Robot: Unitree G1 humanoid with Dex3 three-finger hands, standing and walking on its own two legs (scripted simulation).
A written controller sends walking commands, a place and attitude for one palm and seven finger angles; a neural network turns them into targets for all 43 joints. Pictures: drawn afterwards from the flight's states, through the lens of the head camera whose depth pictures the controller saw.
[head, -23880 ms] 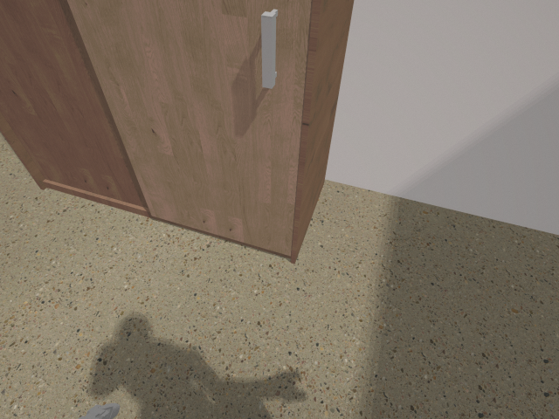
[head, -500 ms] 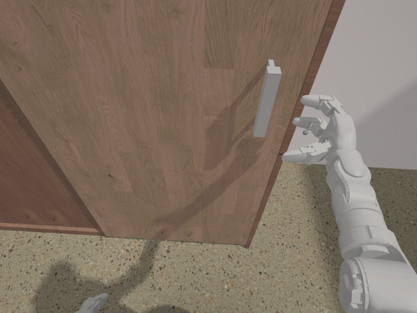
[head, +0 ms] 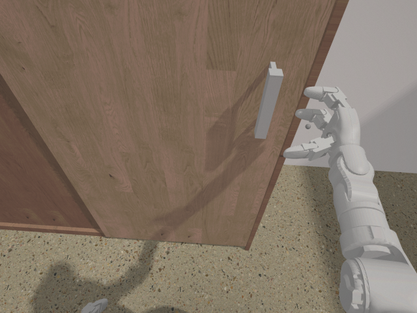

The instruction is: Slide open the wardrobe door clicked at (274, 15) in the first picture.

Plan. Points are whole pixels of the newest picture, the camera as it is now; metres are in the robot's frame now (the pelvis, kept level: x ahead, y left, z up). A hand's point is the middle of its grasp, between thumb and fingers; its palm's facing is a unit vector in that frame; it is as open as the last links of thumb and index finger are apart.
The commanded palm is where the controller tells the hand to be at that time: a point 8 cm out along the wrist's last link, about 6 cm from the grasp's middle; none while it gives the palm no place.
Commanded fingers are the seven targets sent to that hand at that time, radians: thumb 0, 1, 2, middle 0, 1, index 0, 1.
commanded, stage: move the hooked fingers beside the handle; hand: right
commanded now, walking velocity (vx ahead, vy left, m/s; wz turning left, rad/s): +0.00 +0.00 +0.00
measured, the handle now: (266, 101) +0.52 -0.06 +0.15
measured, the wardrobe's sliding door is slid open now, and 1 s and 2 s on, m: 0.00 0.00 0.00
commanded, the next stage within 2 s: feel for the door with the fingertips in 0.56 s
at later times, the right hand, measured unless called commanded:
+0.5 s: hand (308, 133) +0.44 -0.14 +0.14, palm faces -0.02 +1.00 +0.03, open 14.0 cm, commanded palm +0.42 -0.19 +0.15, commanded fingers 0.00 0.50 -0.30 0.30 1.20 0.30 1.20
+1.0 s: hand (293, 128) +0.45 -0.11 +0.14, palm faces -0.04 +1.00 +0.02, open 14.0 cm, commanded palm +0.42 -0.16 +0.15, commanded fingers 0.00 0.50 -0.30 0.30 1.20 0.30 1.20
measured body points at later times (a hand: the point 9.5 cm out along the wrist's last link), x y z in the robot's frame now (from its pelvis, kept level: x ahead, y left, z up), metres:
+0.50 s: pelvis +0.00 +0.00 +0.00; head +0.02 +0.00 +0.45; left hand +0.09 +0.26 -0.11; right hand +0.44 -0.20 +0.14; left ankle -0.03 +0.10 -0.73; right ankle +0.02 -0.10 -0.73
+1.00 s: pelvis +0.01 +0.00 +0.00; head +0.03 +0.00 +0.45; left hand +0.09 +0.25 -0.12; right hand +0.44 -0.17 +0.14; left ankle -0.03 +0.10 -0.73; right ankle +0.02 -0.10 -0.73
